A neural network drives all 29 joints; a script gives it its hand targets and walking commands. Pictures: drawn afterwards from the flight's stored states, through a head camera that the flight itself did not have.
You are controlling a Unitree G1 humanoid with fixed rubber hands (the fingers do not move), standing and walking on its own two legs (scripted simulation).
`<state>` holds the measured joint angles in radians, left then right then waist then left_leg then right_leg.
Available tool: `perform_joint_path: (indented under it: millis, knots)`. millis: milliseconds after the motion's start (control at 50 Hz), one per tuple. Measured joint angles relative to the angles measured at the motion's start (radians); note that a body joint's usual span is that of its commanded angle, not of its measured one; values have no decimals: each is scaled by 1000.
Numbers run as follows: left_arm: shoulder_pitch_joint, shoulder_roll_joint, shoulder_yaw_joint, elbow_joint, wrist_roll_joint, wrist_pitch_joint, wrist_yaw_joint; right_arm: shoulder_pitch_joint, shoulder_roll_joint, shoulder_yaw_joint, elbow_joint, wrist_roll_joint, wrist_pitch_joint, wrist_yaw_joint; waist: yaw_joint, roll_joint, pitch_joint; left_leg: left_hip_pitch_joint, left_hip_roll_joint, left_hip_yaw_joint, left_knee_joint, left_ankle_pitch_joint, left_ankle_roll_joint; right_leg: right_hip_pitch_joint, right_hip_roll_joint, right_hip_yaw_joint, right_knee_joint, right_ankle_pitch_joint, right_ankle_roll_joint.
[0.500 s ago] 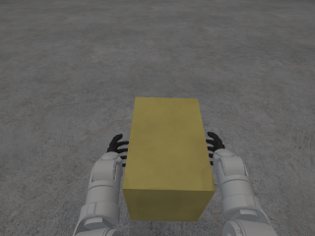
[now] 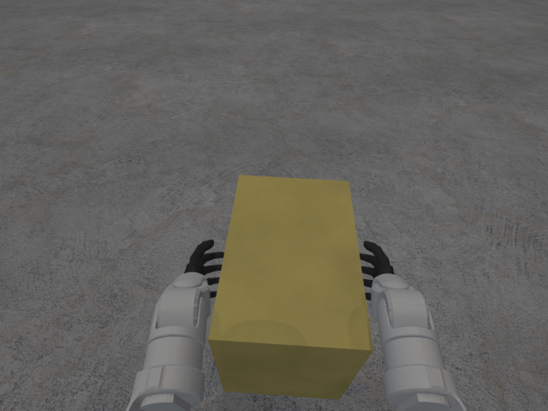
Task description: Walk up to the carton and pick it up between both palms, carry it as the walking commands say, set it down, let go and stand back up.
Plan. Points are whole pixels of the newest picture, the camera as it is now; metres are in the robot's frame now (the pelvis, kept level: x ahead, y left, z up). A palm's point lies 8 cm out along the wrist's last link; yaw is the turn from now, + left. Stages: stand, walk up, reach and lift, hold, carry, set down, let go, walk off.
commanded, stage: reach and lift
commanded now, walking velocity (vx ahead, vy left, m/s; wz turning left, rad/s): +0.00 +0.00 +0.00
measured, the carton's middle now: (287, 283) +0.33 -0.01 -0.02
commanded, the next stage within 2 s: hold in 0.90 s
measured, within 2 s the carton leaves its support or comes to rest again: neither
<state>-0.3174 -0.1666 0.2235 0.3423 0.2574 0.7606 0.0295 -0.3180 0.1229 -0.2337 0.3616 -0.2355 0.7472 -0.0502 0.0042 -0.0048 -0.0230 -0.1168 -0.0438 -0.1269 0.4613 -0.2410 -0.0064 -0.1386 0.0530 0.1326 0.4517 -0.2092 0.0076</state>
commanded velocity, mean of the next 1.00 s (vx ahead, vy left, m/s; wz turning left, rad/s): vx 0.00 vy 0.00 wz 0.00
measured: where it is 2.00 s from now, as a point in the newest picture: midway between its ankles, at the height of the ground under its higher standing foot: outside the picture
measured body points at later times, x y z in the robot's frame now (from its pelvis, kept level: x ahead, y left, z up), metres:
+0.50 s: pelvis -0.01 +0.00 +0.00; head -0.06 +0.00 +0.45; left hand +0.30 +0.14 +0.04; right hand +0.30 -0.16 +0.03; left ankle +0.01 +0.13 -0.74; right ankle +0.03 -0.12 -0.74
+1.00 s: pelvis -0.02 +0.00 +0.00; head -0.07 +0.00 +0.44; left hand +0.28 +0.14 +0.04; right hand +0.28 -0.16 +0.04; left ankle +0.01 +0.13 -0.74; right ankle +0.03 -0.12 -0.74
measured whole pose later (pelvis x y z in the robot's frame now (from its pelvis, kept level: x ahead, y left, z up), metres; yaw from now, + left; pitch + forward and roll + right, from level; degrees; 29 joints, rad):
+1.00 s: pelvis -0.02 +0.00 +0.00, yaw +1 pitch -8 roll +0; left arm -0.30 -0.16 0.20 0.32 0.27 0.78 0.01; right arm -0.27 0.15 -0.25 0.29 -0.25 0.77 -0.04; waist 0.00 -0.01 -0.01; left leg -0.11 -0.05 -0.13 0.48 -0.23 -0.01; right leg -0.13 0.05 0.12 0.46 -0.19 0.01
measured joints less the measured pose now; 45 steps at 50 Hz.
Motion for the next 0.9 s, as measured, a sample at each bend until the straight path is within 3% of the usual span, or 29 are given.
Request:
perform_joint_path:
  millis: [200,420,740,900]
  knots:
    - [6,1,-31,-17,-11,14,15,13,-16,14,-24,2,12,14,-9,3,-4,12,-13,9,-3,0,14,10,-13,9,-1,-3,12]
    - [-4,-1,-19,-3,-7,19,15,-1,-14,4,-8,-14,17,22,0,5,11,10,-8,1,-4,8,3,4,-8,-1,9,0,3]
    - [27,8,-14,-39,2,20,-22,51,32,1,-64,-18,15,0,22,5,-10,7,10,-14,-9,13,-16,3,8,-17,3,8,-14]
    - [37,11,-36,-49,3,23,-21,64,26,9,-85,-15,25,2,2,0,6,13,4,-17,1,15,-10,20,2,-20,-5,16,-7]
